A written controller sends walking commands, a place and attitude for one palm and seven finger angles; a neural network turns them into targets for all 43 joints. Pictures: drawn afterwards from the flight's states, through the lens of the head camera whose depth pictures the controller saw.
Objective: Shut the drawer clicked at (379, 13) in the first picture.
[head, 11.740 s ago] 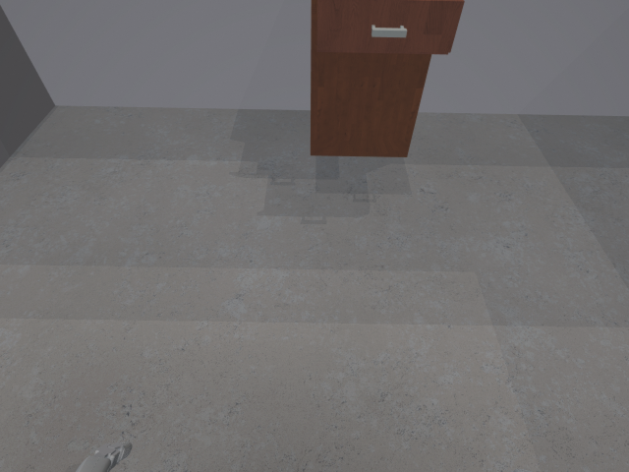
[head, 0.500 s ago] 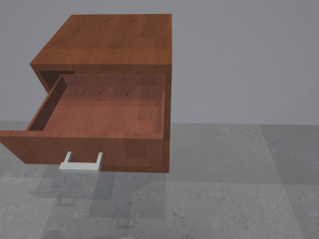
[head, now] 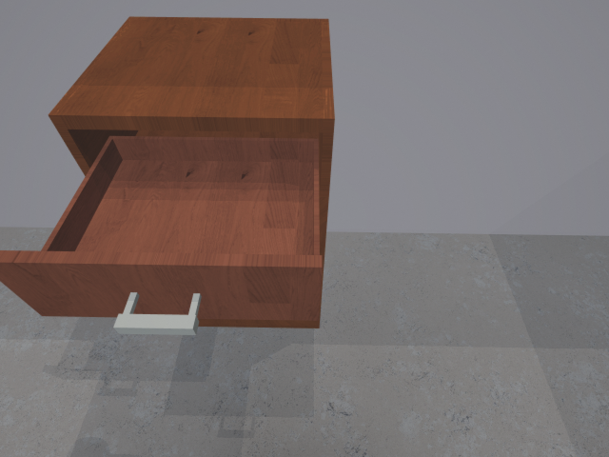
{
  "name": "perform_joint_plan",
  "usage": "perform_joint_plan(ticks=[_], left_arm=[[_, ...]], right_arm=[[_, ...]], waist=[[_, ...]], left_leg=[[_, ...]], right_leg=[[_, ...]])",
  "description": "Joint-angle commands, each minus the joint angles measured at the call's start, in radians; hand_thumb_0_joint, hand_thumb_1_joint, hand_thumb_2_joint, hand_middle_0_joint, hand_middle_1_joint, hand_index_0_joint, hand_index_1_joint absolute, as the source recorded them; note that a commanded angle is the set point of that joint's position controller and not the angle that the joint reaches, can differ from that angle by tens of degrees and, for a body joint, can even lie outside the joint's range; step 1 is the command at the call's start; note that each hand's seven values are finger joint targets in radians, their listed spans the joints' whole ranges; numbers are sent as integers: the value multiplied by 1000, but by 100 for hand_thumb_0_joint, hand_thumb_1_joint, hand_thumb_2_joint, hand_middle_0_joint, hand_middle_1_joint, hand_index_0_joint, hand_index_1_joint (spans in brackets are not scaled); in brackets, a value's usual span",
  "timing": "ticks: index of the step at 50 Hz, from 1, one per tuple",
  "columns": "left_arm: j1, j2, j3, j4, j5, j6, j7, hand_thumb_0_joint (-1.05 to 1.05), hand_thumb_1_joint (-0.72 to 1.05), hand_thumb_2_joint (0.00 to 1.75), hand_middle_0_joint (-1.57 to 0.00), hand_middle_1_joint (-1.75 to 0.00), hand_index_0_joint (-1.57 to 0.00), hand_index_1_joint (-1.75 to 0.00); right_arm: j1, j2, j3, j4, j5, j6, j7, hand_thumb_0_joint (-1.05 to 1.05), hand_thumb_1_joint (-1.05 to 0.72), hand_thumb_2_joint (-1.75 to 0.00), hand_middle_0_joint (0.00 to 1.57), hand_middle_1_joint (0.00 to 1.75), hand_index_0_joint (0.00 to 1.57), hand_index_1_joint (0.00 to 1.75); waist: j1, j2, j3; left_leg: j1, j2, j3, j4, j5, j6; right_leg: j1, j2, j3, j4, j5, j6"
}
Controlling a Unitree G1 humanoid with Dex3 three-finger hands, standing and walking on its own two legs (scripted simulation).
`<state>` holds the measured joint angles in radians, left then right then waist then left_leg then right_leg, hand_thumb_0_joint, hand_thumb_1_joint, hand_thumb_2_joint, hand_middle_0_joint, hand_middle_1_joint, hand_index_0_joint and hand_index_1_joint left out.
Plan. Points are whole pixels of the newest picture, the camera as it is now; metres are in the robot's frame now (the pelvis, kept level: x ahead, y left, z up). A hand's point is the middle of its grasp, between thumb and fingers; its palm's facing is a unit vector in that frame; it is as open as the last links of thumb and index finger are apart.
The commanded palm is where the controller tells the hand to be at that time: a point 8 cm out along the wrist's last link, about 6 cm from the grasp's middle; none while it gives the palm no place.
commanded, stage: look again from close up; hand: left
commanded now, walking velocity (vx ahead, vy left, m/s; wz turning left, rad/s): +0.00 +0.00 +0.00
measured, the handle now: (161, 311) +0.31 +0.23 -0.02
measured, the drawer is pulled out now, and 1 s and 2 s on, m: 0.30 0.30 0.30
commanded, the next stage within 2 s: raise the hand and make a fist in 0.40 s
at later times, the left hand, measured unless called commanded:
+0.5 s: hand out of the picture -0.03 +0.20 -0.18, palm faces +0.03 -0.98 -0.18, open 7.4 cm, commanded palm +0.07 +0.25 -0.07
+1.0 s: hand out of the picture +0.08 +0.20 -0.05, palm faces +0.20 -0.98 -0.05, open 5.5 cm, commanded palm +0.08 +0.24 -0.02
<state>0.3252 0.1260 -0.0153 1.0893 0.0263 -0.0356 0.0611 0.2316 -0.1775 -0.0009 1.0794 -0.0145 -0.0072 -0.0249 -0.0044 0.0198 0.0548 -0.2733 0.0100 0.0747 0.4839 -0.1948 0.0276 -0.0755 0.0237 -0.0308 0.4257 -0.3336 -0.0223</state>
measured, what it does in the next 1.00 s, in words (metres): lowers itself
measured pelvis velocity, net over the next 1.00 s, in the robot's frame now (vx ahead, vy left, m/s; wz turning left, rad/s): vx -0.04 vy -0.01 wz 0.07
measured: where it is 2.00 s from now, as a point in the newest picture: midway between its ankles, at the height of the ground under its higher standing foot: outside the picture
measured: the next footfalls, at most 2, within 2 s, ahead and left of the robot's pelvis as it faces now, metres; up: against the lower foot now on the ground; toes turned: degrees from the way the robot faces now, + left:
none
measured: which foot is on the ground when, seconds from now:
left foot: down 0.00-1.00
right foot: down 0.00-1.00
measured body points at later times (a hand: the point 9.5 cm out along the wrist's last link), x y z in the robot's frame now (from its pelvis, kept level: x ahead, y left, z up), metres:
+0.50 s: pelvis -0.01 +0.03 +0.00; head -0.01 +0.04 +0.45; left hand -0.03 +0.25 -0.17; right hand +0.01 -0.20 -0.15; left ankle +0.04 +0.10 -0.74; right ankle -0.07 -0.10 -0.74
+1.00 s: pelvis -0.04 -0.01 -0.08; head -0.03 +0.01 +0.37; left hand +0.07 +0.25 -0.05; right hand +0.21 -0.23 -0.09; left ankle +0.04 +0.10 -0.74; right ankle -0.03 -0.08 -0.74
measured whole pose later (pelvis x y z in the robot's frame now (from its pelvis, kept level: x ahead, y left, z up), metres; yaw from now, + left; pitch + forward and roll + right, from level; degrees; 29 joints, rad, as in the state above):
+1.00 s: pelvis -0.04 -0.01 -0.08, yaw +4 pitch +8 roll -2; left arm 0.69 0.22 0.11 -0.07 -0.23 -0.42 -0.16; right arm 0.16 -0.25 -0.04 0.44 0.02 -0.16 -0.04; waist 0.03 -0.02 -0.13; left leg -0.84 0.01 0.00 1.07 -0.38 0.03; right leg -0.69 0.06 -0.12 1.07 -0.54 -0.09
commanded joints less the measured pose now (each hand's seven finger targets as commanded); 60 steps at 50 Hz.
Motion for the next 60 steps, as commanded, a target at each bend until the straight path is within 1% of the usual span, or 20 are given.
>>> perform_joint_plan(ticks=[1,4,12,24,25,26,27,28,29,30,32,35,37,39,43,47,51,53,57,60], left_arm=[[72,124,17,-53,-18,-17,9,0,90,90,-20,-30,-20,-30],[70,131,21,-70,-14,1,3,0,90,90,-20,-30,-20,-30],[58,136,19,-86,-12,21,-9,0,90,90,-20,-30,-20,-30],[106,121,15,-70,-8,22,-15,0,90,90,-20,-30,-20,-30],[102,132,10,-62,10,2,16,0,90,90,-20,-30,-20,-30],[-567,383,171,-1705,-194,-199,30,0,90,90,-22,-32,-22,-32],[-100,317,148,-1503,-124,-151,68,0,90,90,-24,-34,-24,-34],[-57,257,100,-1411,-132,-103,121,0,90,90,-26,-37,-26,-37],[265,-19,-66,-1073,-130,6,109,0,90,90,-28,-39,-28,-39],[119,-33,-101,-1302,-197,-16,84,0,90,90,-30,-41,-30,-41],[111,46,-16,-1233,-179,-106,44,0,90,90,-34,-45,-34,-45],[387,30,71,-1015,-213,-260,-79,0,90,90,-40,-52,-40,-52],[409,6,37,-1029,-254,-405,-210,0,90,90,-44,-56,-44,-56],[415,83,99,-1029,-265,-495,-315,0,90,90,-48,-60,-48,-60],[355,225,243,-1237,-270,-434,-306,0,90,90,-56,-69,-56,-69],[171,237,249,-1604,-296,-521,-206,0,90,90,-64,-78,-64,-78],[76,183,117,-1613,-294,-640,-243,0,90,90,-72,-86,-72,-86],[69,176,85,-1504,-303,-628,-316,0,90,90,-76,-91,-76,-91],[258,219,142,-1311,-323,-392,-443,0,90,90,-84,-99,-84,-99],[329,303,306,-1358,-356,-227,-418,0,90,90,-90,-106,-90,-106]], right_arm=[[84,-83,-14,-68,-4,-22,0,0,-90,-90,20,30,20,30],[69,-90,-12,-71,1,-16,2,0,-90,-90,20,30,20,30],[70,-96,-15,-77,0,-1,9,0,-90,-90,20,30,20,30],[72,-102,-20,-63,5,-11,9,0,-90,-90,20,30,20,30],[13,-125,-11,-124,5,-16,8,0,-90,-90,20,30,20,30],[62,-280,-63,-482,61,-169,-26,0,-90,-90,20,30,20,30],[0,-176,11,-396,54,-279,-53,0,-90,-90,20,30,20,30],[-11,-184,-6,-334,46,-316,-64,0,-90,-90,20,30,20,30],[2,-138,-4,-306,66,-320,-38,0,-90,-90,20,30,20,30],[7,-174,-17,-390,68,-313,-28,0,-90,-90,20,30,20,30],[-48,-200,-35,-441,52,-316,-34,0,-90,-90,20,30,20,30],[-99,-195,-55,-525,30,-280,-8,0,-90,-90,20,30,20,30],[-161,-194,-66,-582,29,-260,13,0,-90,-90,20,30,20,30],[-198,-206,-85,-650,39,-245,37,0,-90,-90,20,30,20,30],[-227,-189,-70,-764,59,-192,15,0,-90,-90,20,30,20,30],[-119,-139,-65,-781,45,-187,-18,0,-90,-90,20,30,20,30],[-85,-154,-47,-716,46,-235,-20,0,-90,-90,20,30,20,30],[-84,-170,-40,-695,57,-265,-25,0,-90,-90,20,30,20,30],[-99,-188,-43,-723,88,-251,-44,0,-90,-90,20,30,20,30],[-146,-165,-44,-753,96,-207,-61,0,-90,-90,20,30,20,30]], waist=[[-18,-123,-134],[-3,-17,-55],[-4,-27,74],[12,-20,11],[15,26,81],[-129,233,-490],[-3,378,-501],[-25,291,-434],[-34,153,-217],[-39,92,-134],[-59,-85,-27],[14,-243,-94],[25,-353,-59],[38,-216,-68],[78,51,-178],[23,177,-328],[-69,147,-260],[-108,60,-215],[-39,-89,-242],[44,-113,-352]], left_leg=[[97,76,-105,55,196,24],[70,80,-122,34,199,30],[-17,68,-166,-69,-83,29],[39,93,-209,-158,-85,42],[9,84,-154,27,139,12],[411,14,-154,-34,215,-15],[506,94,-218,-114,221,-60],[373,81,-247,-177,88,-108],[252,86,-252,-188,-9,-84],[142,71,-247,-165,-106,-51],[-33,35,-209,-29,-250,-17],[-221,1,-136,158,-181,-25],[-364,-8,-101,255,-226,-36],[-396,-21,-75,313,-227,-41],[-422,-30,-73,329,-325,-18],[-355,-5,-107,403,-271,6],[-413,7,-133,505,-239,17],[-451,10,-137,553,-245,25],[-494,-3,-128,523,-234,28],[-436,-16,-125,469,-137,22]], right_leg=[[-27,-163,82,24,597,-36],[-83,-134,82,4,328,-38],[-172,-110,83,-53,-36,-43],[-151,-108,53,-47,19,-17],[-205,-125,90,-76,177,-21],[-228,-44,-51,42,272,-11],[-282,-23,-43,219,87,-24],[-333,-10,-35,279,-59,-18],[-435,-17,-31,315,-63,-14],[-415,-32,-48,264,-74,-4],[-462,-17,-68,133,-102,1],[-541,-4,-78,199,-169,-4],[-636,-4,-51,261,-280,-3],[-639,-17,-6,292,-292,-16],[-636,-19,29,358,-327,-21],[-665,-1,69,392,-268,-25],[-778,10,98,398,-271,-17],[-780,-7,148,342,-291,14],[-615,-65,230,246,-263,76],[-437,-100,231,257,-59,104]])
